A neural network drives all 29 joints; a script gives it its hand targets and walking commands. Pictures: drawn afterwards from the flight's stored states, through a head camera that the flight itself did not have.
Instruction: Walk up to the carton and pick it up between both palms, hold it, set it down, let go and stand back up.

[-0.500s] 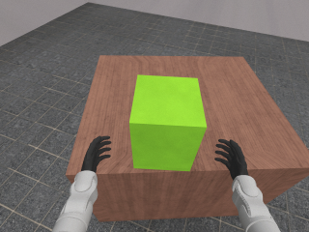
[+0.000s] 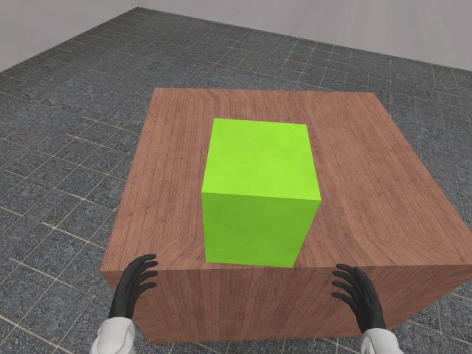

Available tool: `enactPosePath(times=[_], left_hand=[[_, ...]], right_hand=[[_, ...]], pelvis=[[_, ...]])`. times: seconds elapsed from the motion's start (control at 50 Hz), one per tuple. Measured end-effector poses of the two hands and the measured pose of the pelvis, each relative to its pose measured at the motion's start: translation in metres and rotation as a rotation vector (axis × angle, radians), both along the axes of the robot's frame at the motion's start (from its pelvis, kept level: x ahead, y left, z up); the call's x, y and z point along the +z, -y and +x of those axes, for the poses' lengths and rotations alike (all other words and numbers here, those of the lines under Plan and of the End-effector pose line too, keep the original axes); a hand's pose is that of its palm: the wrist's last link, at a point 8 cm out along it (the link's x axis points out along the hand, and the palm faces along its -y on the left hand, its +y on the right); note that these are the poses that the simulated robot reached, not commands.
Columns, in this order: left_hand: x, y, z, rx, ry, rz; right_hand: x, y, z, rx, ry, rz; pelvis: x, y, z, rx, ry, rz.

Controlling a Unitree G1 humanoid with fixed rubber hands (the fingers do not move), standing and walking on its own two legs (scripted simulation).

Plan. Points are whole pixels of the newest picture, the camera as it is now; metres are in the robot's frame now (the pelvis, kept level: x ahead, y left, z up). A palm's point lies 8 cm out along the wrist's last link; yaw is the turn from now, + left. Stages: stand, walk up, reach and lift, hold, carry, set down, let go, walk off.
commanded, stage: set down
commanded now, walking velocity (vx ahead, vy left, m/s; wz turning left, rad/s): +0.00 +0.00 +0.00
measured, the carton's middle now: (254, 195) +0.46 +0.00 -0.01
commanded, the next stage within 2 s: let go in 1.20 s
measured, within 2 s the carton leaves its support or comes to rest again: neither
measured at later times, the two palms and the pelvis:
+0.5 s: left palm (120, 320) +0.20 +0.22 -0.06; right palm (374, 339) +0.20 -0.21 -0.05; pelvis +0.01 +0.00 +0.00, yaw -1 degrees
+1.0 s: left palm (114, 349) +0.16 +0.22 -0.08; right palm out of the picture +0.16 -0.22 -0.07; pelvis +0.01 +0.00 +0.00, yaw -1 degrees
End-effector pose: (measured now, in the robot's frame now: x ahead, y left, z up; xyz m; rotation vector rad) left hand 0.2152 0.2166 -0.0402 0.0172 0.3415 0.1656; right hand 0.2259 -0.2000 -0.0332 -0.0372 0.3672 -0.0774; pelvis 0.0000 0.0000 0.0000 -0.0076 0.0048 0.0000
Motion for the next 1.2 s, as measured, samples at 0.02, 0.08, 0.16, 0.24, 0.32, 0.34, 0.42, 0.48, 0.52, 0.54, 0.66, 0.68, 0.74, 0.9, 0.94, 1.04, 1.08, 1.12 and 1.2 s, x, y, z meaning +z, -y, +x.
enactPosePath(times=[0.02,0.08,0.16,0.24,0.32,0.34,0.42,0.48,0.52,0.54,0.66,0.68,0.74,0.9,0.94,1.04,1.08,1.12,1.2], left_hand=[[-0.002,0.0,-0.002,0.001,-0.01,0.001],[-0.007,0.002,-0.008,-0.005,-0.04,0.003],[-0.007,0.006,-0.008,-0.019,-0.052,0.011],[-0.006,0.006,-0.006,-0.028,-0.072,0.021],[-0.012,0.001,-0.011,-0.03,-0.132,0.022],[-0.013,0.0,-0.013,-0.026,-0.142,0.018],[-0.014,-0.005,-0.017,-0.01,-0.15,0.022],[-0.015,-0.006,-0.019,-0.02,-0.171,0.038],[-0.017,-0.005,-0.021,-0.035,-0.196,0.044],[-0.019,-0.004,-0.023,-0.044,-0.214,0.045],[-0.02,-0.001,-0.035,-0.047,-0.275,0.039],[-0.019,-0.001,-0.036,-0.044,-0.273,0.041],[-0.022,-0.002,-0.04,-0.048,-0.305,0.051],[-0.034,-0.006,-0.051,-0.066,-0.418,0.064],[-0.035,-0.006,-0.054,-0.068,-0.438,0.067],[-0.037,-0.007,-0.06,-0.067,-0.475,0.078],[-0.037,-0.007,-0.06,-0.068,-0.483,0.083],[-0.038,-0.006,-0.059,-0.073,-0.489,0.085],[-0.039,-0.004,-0.056,-0.086,-0.509,0.097]], right_hand=[[-0.003,0.0,-0.003,-0.002,-0.009,0.001],[-0.009,0.001,-0.011,-0.008,-0.033,0.002],[-0.011,0.004,-0.016,-0.013,-0.035,0.002],[-0.012,0.005,-0.019,-0.005,-0.046,-0.005],[-0.018,0.005,-0.026,0.0,-0.096,-0.019],[-0.019,0.005,-0.028,0.001,-0.105,-0.022],[-0.016,0.006,-0.03,0.009,-0.102,-0.037],[-0.015,0.008,-0.029,0.012,-0.113,-0.048],[-0.016,0.01,-0.03,0.006,-0.128,-0.053],[-0.018,0.011,-0.032,0.001,-0.139,-0.053],[-0.025,0.011,-0.044,-0.001,-0.198,-0.05],[-0.025,0.011,-0.046,0.003,-0.2,-0.055],[-0.028,0.012,-0.05,0.012,-0.225,-0.067],[-0.033,0.018,-0.058,-0.001,-0.28,-0.096],[-0.035,0.02,-0.062,-0.004,-0.296,-0.1],[-0.041,0.024,-0.072,-0.005,-0.348,-0.109],[-0.042,0.025,-0.075,-0.004,-0.359,-0.116],[-0.043,0.026,-0.077,-0.003,-0.369,-0.119],[-0.046,0.026,-0.079,0.002,-0.386,-0.122]], pelvis=[[0.0,0.0,0.0,-0.001,0.001,0.0],[-0.001,-0.001,-0.001,-0.003,0.003,0.0],[-0.001,-0.002,0.0,-0.01,0.002,0.002],[0.0,-0.002,0.003,-0.015,0.016,0.004],[0.002,-0.002,0.006,-0.016,0.039,0.008],[0.002,-0.001,0.006,-0.016,0.041,0.009],[0.002,0.0,0.008,-0.016,0.039,0.011],[0.002,0.001,0.01,-0.015,0.045,0.011],[0.003,0.001,0.011,-0.014,0.052,0.01],[0.003,0.0,0.011,-0.015,0.056,0.009],[0.004,-0.001,0.013,-0.018,0.069,0.009],[0.004,0.0,0.013,-0.017,0.07,0.009],[0.004,0.0,0.013,-0.017,0.071,0.01],[0.004,0.002,0.012,-0.019,0.077,0.01],[0.005,0.002,0.011,-0.02,0.08,0.009],[0.004,0.003,0.009,-0.019,0.085,0.01],[0.004,0.003,0.008,-0.017,0.084,0.01],[0.004,0.003,0.006,-0.016,0.081,0.01],[0.004,0.003,0.004,-0.018,0.077,0.011]])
